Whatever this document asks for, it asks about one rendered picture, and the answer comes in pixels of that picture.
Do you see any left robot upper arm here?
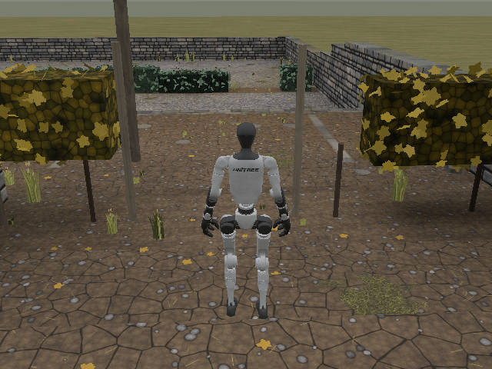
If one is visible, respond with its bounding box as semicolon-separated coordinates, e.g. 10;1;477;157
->
209;155;230;198

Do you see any robot right forearm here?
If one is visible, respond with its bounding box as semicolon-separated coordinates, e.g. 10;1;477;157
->
274;187;289;221

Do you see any right robot upper arm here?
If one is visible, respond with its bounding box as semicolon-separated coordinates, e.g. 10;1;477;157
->
262;155;282;198

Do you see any robot right thigh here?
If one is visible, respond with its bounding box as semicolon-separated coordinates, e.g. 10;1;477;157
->
255;214;272;271

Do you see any humanoid robot head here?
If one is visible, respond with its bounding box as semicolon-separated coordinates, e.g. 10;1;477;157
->
233;122;259;160

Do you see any right robot hand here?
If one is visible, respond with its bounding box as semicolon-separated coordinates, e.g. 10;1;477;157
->
273;218;291;237

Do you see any left robot hand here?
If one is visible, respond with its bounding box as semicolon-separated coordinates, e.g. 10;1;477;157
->
201;218;219;237

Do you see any robot left forearm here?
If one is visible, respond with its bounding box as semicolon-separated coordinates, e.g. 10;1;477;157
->
203;187;218;220

